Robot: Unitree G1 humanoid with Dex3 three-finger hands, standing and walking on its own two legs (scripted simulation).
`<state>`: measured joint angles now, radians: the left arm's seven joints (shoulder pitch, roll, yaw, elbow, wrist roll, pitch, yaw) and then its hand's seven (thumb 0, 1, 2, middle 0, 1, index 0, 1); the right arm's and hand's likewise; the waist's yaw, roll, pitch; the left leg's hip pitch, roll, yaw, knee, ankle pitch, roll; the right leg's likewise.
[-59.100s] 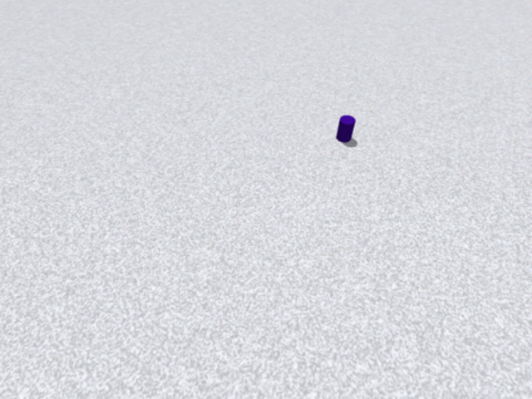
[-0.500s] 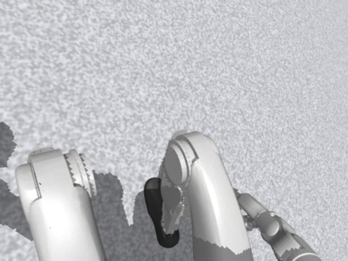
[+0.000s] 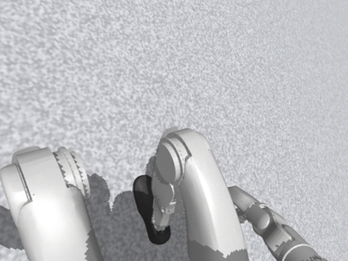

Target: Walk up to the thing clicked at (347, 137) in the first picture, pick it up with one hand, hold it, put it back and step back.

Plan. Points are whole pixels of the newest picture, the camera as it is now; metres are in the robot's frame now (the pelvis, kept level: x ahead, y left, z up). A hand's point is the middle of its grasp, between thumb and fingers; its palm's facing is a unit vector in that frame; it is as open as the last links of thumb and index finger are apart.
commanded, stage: loosen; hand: left
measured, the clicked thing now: out of the picture +0.40 +0.37 -0.20
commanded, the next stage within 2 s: open in 0.32 s
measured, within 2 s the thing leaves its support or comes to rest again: rests again in 0.80 s
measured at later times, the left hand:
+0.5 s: hand out of the picture +0.39 +0.38 -0.16, palm faces +0.65 -0.76 -0.03, open 11.5 cm
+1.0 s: hand out of the picture +0.39 +0.38 -0.16, palm faces +0.64 -0.77 -0.02, open 15.8 cm
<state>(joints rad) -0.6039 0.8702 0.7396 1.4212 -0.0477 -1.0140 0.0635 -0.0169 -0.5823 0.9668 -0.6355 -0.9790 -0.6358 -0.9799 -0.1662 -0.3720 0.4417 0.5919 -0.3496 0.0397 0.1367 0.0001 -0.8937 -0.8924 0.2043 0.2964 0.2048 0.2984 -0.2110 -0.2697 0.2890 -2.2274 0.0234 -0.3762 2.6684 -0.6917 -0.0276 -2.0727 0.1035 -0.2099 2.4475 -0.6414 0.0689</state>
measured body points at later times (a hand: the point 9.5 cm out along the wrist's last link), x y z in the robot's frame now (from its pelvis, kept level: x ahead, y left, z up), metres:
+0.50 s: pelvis +0.00 +0.00 +0.00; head +0.21 +0.20 +0.34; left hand +0.35 +0.42 -0.16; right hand +0.19 -0.24 -0.03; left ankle +0.08 +0.13 -0.24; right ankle +0.14 -0.13 -0.24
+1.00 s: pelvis +0.00 +0.00 +0.00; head +0.21 +0.20 +0.34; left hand +0.35 +0.42 -0.15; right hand +0.18 -0.24 -0.03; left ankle +0.08 +0.13 -0.24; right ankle +0.14 -0.13 -0.24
